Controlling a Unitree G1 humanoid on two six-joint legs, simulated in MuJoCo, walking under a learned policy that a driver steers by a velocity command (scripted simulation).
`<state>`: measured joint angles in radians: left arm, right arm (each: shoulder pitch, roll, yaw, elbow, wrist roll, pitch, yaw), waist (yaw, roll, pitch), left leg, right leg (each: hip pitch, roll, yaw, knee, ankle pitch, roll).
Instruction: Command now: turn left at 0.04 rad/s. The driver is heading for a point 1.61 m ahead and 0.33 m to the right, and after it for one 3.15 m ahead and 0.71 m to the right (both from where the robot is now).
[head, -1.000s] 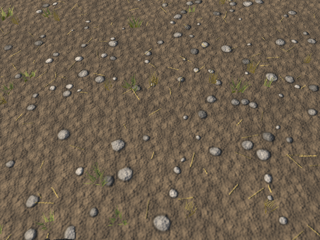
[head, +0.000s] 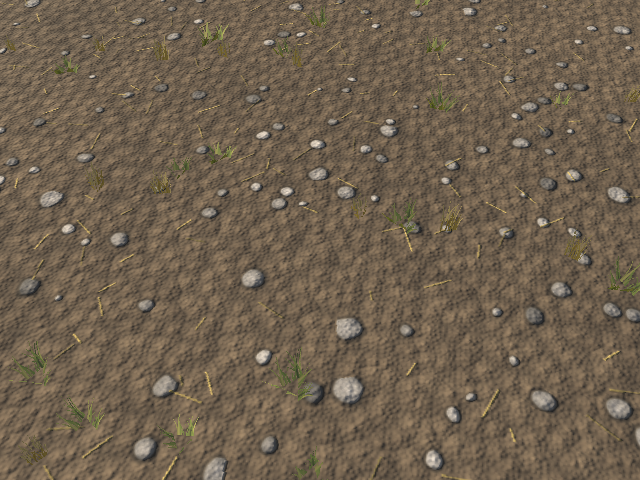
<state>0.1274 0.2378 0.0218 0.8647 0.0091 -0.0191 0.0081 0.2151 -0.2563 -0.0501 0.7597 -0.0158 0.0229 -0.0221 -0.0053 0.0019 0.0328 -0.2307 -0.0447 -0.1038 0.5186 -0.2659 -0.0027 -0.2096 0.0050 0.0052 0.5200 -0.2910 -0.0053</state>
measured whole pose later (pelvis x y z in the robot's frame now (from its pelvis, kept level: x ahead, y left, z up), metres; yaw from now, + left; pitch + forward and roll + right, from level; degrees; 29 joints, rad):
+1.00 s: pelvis +0.00 -0.02 +0.00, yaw -1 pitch -1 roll +0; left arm 0.21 0.23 0.00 1.07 0.00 -0.01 0.02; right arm 0.22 -0.22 -0.03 1.07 0.00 0.01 -0.05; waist 0.01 0.00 0.04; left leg -0.19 -0.01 -0.11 0.45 -0.24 -0.04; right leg -0.17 0.04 0.00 0.46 -0.26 -0.04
